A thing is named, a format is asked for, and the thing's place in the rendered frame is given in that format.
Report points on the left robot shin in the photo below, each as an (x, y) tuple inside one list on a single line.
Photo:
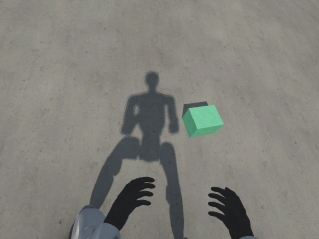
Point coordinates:
[(75, 230)]

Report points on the carton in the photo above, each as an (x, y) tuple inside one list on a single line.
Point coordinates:
[(203, 120)]

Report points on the robot left hand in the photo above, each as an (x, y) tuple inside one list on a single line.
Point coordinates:
[(127, 201)]

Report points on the robot left thigh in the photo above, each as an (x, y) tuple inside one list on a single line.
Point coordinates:
[(88, 218)]

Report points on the robot left forearm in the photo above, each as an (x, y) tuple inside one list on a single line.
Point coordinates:
[(104, 230)]

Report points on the robot right hand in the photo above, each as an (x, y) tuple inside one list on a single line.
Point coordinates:
[(235, 217)]

